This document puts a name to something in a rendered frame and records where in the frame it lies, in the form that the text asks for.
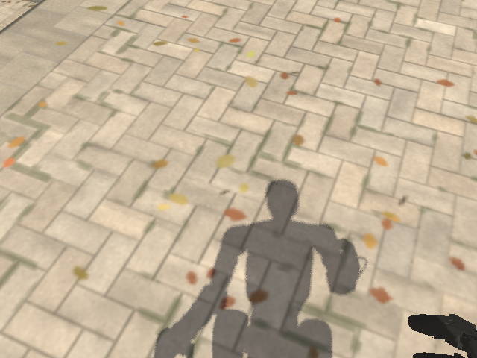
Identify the right robot hand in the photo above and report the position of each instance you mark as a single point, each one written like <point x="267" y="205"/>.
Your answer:
<point x="456" y="331"/>

